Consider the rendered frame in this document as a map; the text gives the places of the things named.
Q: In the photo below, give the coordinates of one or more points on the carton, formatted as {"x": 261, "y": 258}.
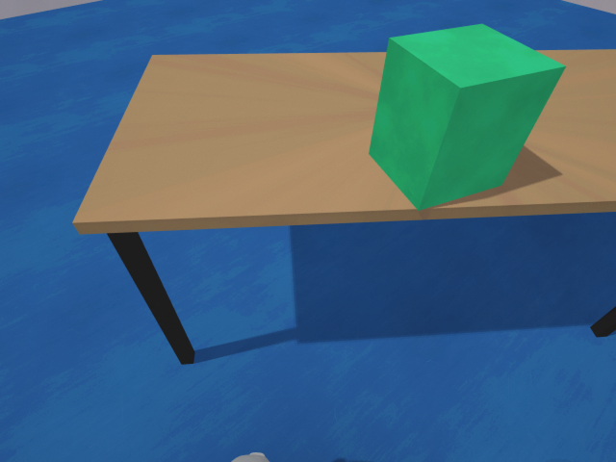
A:
{"x": 454, "y": 110}

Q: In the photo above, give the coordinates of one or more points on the table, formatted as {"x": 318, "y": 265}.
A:
{"x": 214, "y": 141}

